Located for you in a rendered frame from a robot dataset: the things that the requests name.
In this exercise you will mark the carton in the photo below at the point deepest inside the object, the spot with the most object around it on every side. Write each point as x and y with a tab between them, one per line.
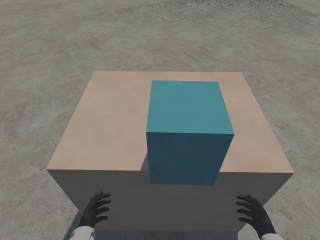
188	132

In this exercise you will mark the robot right hand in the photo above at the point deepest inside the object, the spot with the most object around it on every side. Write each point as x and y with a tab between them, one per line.
260	220

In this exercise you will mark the robot left hand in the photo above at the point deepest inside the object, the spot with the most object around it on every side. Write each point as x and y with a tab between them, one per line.
89	215

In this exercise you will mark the robot left forearm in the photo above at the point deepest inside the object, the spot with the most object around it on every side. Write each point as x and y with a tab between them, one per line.
83	233

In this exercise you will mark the pedestal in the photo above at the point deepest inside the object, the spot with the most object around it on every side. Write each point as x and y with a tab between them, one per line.
104	148

